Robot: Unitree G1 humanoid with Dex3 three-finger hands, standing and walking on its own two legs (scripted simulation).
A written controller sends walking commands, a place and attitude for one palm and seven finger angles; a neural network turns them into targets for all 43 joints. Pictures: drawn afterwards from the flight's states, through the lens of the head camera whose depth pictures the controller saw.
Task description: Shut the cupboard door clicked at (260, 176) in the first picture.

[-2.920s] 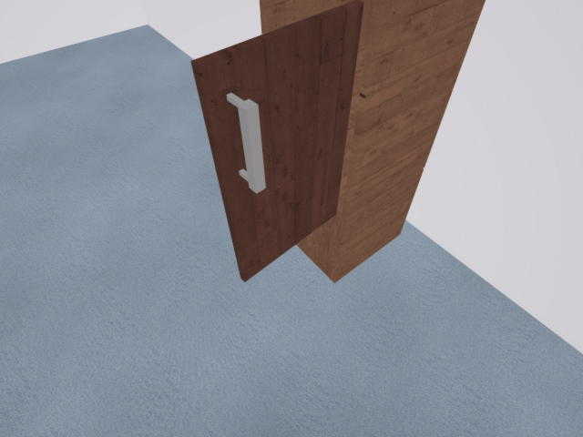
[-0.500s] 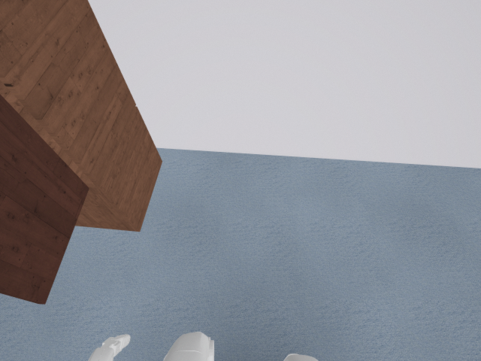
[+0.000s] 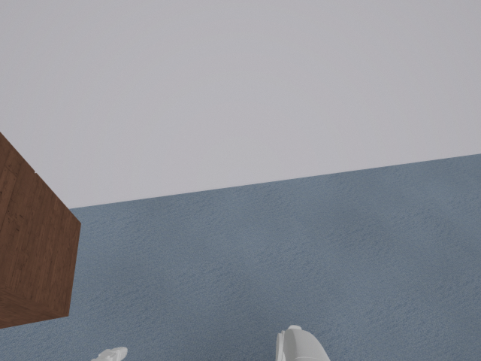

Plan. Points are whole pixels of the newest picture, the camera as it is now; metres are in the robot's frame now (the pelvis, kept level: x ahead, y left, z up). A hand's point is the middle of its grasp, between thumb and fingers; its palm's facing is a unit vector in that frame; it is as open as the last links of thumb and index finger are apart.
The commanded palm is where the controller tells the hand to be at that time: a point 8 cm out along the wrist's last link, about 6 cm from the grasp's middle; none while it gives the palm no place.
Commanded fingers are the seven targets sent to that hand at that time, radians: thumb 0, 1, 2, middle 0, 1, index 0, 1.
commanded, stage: walk to a spot facing it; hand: left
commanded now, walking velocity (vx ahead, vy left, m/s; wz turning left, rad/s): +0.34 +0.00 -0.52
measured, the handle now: out of the picture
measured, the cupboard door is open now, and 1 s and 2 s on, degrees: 94 94 94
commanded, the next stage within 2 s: turn to face it in 0.70 s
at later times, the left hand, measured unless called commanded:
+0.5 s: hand (197, 262) +0.32 +0.11 -0.16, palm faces -0.15 -0.96 -0.23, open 7.1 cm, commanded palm none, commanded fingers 0.00 0.90 0.90 -0.20 -0.30 -0.20 -0.30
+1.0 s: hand (247, 168) +0.60 +0.02 -0.18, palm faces -0.32 -0.93 -0.20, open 7.4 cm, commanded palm none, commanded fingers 0.00 0.90 0.90 -0.20 -0.30 -0.20 -0.30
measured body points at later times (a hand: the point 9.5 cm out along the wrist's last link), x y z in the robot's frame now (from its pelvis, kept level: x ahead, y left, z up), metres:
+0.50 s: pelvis +0.23 -0.07 +0.00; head +0.27 -0.08 +0.45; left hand +0.33 +0.16 -0.14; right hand +0.26 -0.31 -0.15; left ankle +0.34 +0.07 -0.70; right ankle +0.17 -0.13 -0.74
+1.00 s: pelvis +0.44 -0.12 -0.02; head +0.47 -0.14 +0.43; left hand +0.62 +0.06 -0.16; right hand +0.31 -0.34 -0.17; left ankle +0.41 +0.03 -0.73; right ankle +0.45 -0.26 -0.74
